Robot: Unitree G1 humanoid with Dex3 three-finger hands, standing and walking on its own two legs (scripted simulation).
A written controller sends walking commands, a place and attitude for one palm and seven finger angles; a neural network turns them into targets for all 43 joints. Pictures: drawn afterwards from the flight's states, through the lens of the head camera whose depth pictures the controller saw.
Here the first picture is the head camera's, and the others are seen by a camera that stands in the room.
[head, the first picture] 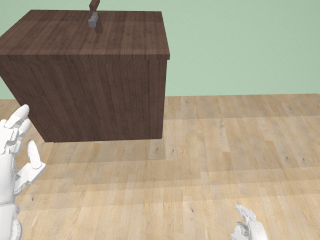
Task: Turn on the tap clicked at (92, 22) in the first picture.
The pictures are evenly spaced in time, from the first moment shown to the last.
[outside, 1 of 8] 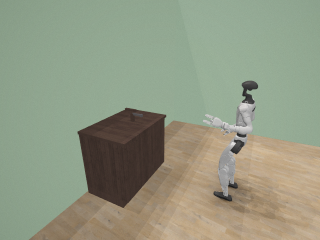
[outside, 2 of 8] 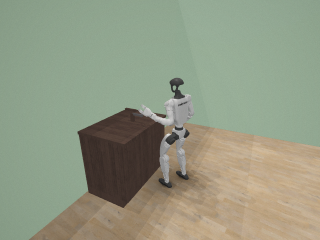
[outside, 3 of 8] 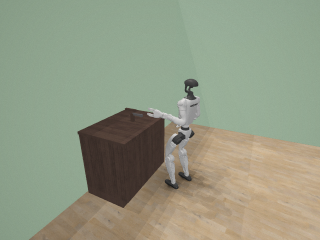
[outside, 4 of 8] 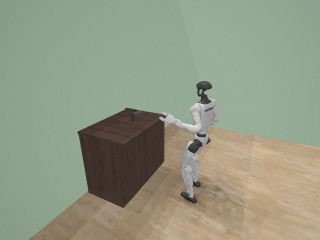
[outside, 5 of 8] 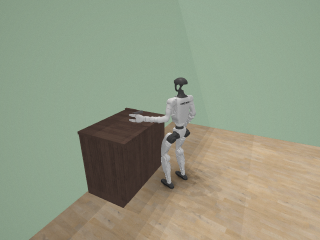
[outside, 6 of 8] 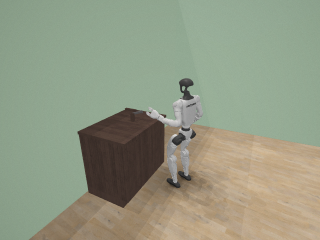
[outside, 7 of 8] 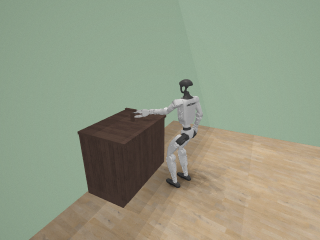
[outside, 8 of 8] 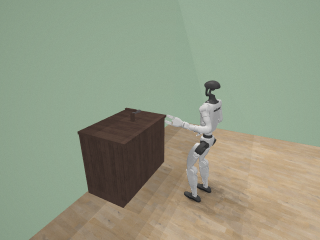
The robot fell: no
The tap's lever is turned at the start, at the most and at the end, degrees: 0 87 84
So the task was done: yes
